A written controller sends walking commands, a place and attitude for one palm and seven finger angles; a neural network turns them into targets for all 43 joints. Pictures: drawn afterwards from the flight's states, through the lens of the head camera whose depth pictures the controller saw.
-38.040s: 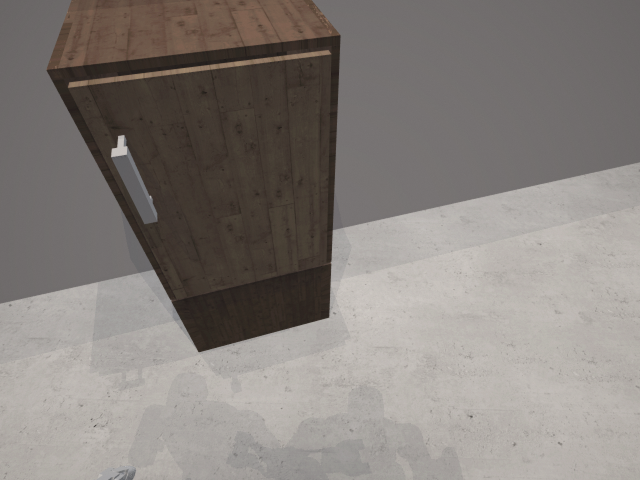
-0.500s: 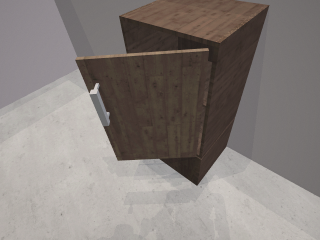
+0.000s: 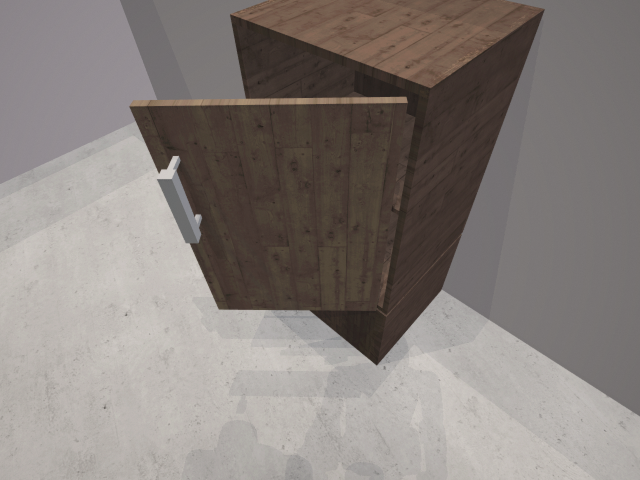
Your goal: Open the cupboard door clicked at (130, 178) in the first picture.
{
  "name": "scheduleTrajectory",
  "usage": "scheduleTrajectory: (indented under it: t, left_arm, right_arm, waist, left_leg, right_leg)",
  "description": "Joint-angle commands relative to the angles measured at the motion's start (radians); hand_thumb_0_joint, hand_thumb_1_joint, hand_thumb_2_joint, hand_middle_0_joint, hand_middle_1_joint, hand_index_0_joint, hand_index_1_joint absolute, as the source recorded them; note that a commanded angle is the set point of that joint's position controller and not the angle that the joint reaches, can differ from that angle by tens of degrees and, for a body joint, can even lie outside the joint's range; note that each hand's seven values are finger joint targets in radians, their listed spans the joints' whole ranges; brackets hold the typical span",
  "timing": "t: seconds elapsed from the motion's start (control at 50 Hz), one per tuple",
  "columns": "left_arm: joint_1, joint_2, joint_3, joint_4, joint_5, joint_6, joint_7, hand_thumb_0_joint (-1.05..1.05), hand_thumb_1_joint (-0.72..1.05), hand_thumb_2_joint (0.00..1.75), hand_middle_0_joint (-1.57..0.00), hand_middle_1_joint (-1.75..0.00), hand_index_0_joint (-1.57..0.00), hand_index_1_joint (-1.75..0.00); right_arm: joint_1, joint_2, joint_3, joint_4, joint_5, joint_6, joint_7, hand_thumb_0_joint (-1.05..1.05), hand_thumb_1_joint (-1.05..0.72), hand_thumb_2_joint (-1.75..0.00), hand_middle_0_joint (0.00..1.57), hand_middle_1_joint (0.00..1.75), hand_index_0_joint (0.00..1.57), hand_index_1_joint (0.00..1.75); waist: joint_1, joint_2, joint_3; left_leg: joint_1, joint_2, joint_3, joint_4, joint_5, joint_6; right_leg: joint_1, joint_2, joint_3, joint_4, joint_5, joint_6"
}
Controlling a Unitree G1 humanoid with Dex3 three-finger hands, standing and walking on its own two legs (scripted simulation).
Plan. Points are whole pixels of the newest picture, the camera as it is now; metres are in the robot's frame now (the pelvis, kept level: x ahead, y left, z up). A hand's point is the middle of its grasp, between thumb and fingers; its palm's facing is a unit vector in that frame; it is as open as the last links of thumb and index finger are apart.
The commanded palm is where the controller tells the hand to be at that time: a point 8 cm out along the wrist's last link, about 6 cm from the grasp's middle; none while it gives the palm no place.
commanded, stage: come to a stop and stand still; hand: left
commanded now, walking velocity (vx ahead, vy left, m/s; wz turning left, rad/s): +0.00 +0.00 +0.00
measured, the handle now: (184, 200) +0.56 +0.27 +0.01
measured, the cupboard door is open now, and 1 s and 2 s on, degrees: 42 42 42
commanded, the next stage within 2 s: look again from close up in 0.34 s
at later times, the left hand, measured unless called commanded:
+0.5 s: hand out of the picture +0.00 +0.14 -0.17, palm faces +0.03 -0.98 -0.20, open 7.4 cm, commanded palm none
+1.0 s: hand out of the picture -0.01 +0.14 -0.17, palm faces +0.04 -0.98 -0.18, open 7.4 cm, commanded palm none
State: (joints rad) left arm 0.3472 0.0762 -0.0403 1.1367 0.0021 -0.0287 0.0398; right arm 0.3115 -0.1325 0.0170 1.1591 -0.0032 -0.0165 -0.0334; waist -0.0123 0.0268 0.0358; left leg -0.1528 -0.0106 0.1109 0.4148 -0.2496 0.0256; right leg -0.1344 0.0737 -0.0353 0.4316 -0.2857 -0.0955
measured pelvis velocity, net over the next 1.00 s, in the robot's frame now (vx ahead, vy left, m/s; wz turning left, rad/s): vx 0.02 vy -0.01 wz -0.01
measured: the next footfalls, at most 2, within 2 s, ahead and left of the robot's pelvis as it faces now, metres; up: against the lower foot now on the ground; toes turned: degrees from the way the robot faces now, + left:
left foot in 1.56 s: +0.08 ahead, +0.23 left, +0.00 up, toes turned +0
right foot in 1.88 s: +0.05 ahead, +0.00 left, +0.00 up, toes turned -1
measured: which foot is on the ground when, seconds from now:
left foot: down 0.00-1.00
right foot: down 0.00-1.00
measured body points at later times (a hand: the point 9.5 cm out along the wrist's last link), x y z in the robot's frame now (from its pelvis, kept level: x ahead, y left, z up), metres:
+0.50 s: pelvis +0.02 -0.01 +0.00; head +0.03 -0.03 +0.45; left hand +0.00 +0.19 -0.16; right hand +0.00 -0.22 -0.17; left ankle -0.02 +0.10 -0.74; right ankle -0.03 -0.05 -0.74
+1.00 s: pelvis +0.02 -0.01 +0.00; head +0.03 -0.02 +0.45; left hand -0.01 +0.20 -0.16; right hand -0.01 -0.20 -0.17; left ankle -0.02 +0.10 -0.74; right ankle -0.03 -0.05 -0.74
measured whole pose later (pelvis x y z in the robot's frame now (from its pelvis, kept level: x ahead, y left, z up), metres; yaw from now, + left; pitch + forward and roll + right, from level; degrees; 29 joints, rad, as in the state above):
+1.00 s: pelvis +0.02 -0.01 +0.00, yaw +0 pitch -1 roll +1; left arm 0.34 0.10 -0.02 1.13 0.00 -0.02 0.05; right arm 0.31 -0.11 0.01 1.17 -0.01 -0.02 -0.05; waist 0.00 0.01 0.03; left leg -0.12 0.00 0.11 0.40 -0.27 0.01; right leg -0.10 0.09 -0.03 0.40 -0.29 -0.10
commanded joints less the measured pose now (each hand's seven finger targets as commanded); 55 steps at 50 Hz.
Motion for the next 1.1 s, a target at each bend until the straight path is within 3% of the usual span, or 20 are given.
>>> scheduleTrajectory:
  t: [0.0,0.1,0.14,0.24,0.38,0.5,0.74,0.98,1.02,1.08]
  left_arm:
    - [0.081,0.117,0.028,-0.016,0.004,-0.020,0.012,0.00,0.90,0.90,-0.20,-0.30,-0.20,-0.30]
    - [0.089,0.118,0.033,-0.013,0.004,-0.018,0.016,0.00,0.90,0.90,-0.20,-0.30,-0.20,-0.30]
    - [0.093,0.118,0.035,-0.012,0.007,-0.017,0.017,0.00,0.90,0.90,-0.20,-0.30,-0.20,-0.30]
    - [0.096,0.120,0.039,-0.013,0.007,-0.013,0.019,0.00,0.90,0.90,-0.20,-0.30,-0.20,-0.30]
    - [0.084,0.129,0.043,-0.020,0.004,-0.009,0.018,0.00,0.90,0.90,-0.20,-0.30,-0.20,-0.30]
    - [0.088,0.127,0.044,-0.019,0.003,-0.009,0.019,0.00,0.90,0.90,-0.20,-0.30,-0.20,-0.30]
    - [0.084,0.117,0.043,-0.021,0.005,-0.008,0.017,0.00,0.90,0.90,-0.20,-0.30,-0.20,-0.30]
    - [0.089,0.109,0.041,-0.016,0.005,-0.010,0.017,0.00,0.90,0.90,-0.20,-0.30,-0.20,-0.30]
    - [0.085,0.133,0.048,-0.021,0.005,-0.013,0.018,0.00,0.90,0.90,-0.20,-0.30,-0.20,-0.30]
    - [0.095,0.148,0.059,-0.027,0.007,-0.010,0.025,0.00,0.90,0.90,-0.20,-0.30,-0.20,-0.30]
  right_arm:
    - [0.080,-0.051,-0.009,-0.008,-0.005,-0.006,-0.008,0.00,-0.90,-0.90,0.20,0.30,0.20,0.30]
    - [0.074,-0.051,-0.011,-0.010,-0.004,-0.008,-0.015,0.00,-0.90,-0.90,0.20,0.30,0.20,0.30]
    - [0.071,-0.043,-0.011,-0.007,-0.003,-0.007,-0.016,0.00,-0.90,-0.90,0.20,0.30,0.20,0.30]
    - [0.072,-0.044,-0.011,-0.010,-0.003,-0.004,-0.018,0.00,-0.90,-0.90,0.20,0.30,0.20,0.30]
    - [0.077,-0.051,-0.011,-0.011,-0.006,-0.004,-0.022,0.00,-0.90,-0.90,0.20,0.30,0.20,0.30]
    - [0.081,-0.051,-0.011,-0.009,-0.006,-0.004,-0.021,0.00,-0.90,-0.90,0.20,0.30,0.20,0.30]
    - [0.092,-0.041,-0.011,0.003,-0.007,-0.008,-0.020,0.00,-0.90,-0.90,0.20,0.30,0.20,0.30]
    - [0.093,-0.045,-0.012,0.005,-0.008,-0.013,-0.021,0.00,-0.90,-0.90,0.20,0.30,0.20,0.30]
    - [0.084,-0.066,-0.017,-0.002,-0.008,-0.011,-0.020,0.00,-0.90,-0.90,0.20,0.30,0.20,0.30]
    - [0.086,-0.056,-0.019,-0.016,-0.006,0.001,-0.018,0.00,-0.90,-0.90,0.20,0.30,0.20,0.30]
  waist:
    - [-0.005,-0.049,0.051]
    - [-0.001,-0.040,0.035]
    - [0.002,-0.063,0.045]
    - [0.005,-0.067,0.060]
    - [0.005,-0.026,0.044]
    - [0.009,-0.058,0.048]
    - [0.010,-0.031,0.061]
    - [0.010,-0.032,0.050]
    - [0.016,-0.024,0.051]
    - [0.022,-0.050,0.028]
  left_leg:
    - [-0.001,0.091,-0.108,-0.034,0.074,0.002]
    - [0.006,0.097,-0.097,-0.026,0.100,-0.002]
    - [0.002,0.099,-0.092,-0.024,0.109,-0.002]
    - [-0.005,0.097,-0.085,-0.025,0.096,-0.004]
    - [0.014,0.104,-0.091,-0.031,0.125,-0.004]
    - [0.005,0.103,-0.090,-0.033,0.113,-0.003]
    - [0.020,0.114,-0.107,-0.057,0.138,0.003]
    - [0.032,0.118,-0.118,-0.064,0.168,0.007]
    - [0.020,0.113,-0.114,-0.059,0.162,0.005]
    - [-0.025,0.094,-0.089,-0.027,0.125,-0.007]
  right_leg:
    - [-0.051,-0.198,0.200,-0.110,0.330,0.049]
    - [-0.013,-0.197,0.188,-0.092,0.469,0.066]
    - [-0.005,-0.195,0.181,-0.090,0.512,0.073]
    - [-0.001,-0.194,0.183,-0.101,0.516,0.087]
    - [0.006,-0.189,0.177,-0.092,0.500,0.080]
    - [0.011,-0.189,0.180,-0.102,0.484,0.087]
    - [-0.021,-0.176,0.169,-0.101,0.374,0.067]
    - [-0.024,-0.179,0.168,-0.091,0.368,0.056]
    - [-0.016,-0.196,0.181,-0.089,0.393,0.050]
    - [0.039,-0.237,0.210,-0.063,0.531,0.058]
